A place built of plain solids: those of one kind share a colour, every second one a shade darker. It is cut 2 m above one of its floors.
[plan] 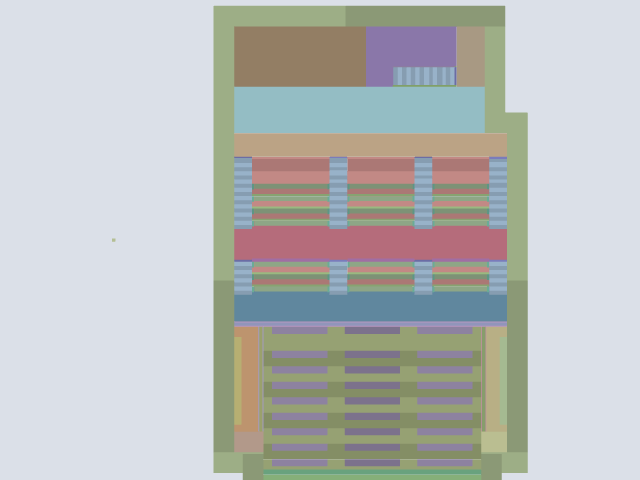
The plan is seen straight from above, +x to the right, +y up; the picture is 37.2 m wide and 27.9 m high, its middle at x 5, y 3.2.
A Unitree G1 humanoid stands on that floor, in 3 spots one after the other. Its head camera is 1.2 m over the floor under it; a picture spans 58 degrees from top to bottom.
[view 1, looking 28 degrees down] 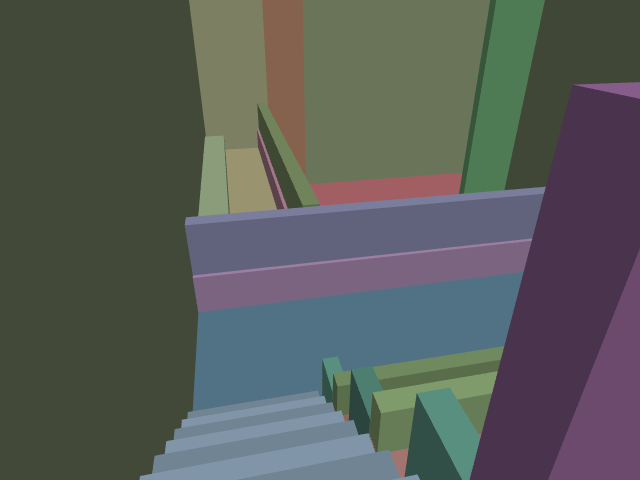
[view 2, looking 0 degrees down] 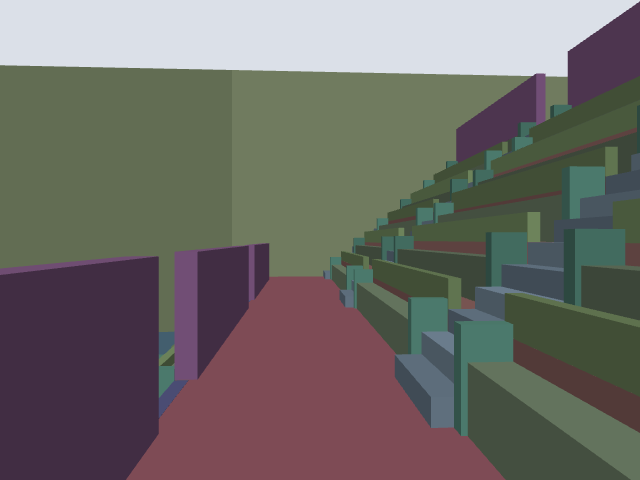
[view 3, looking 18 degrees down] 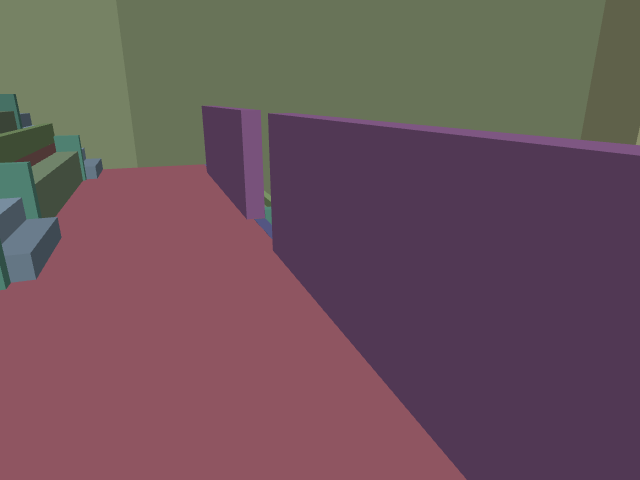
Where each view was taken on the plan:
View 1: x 15.35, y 2.53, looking -102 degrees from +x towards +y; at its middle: rail_front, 4.77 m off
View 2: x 14.25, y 2.98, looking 177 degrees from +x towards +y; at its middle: wall_plaster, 14.26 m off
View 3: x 7.17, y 2.98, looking -21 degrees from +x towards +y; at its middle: rail_lean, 2.50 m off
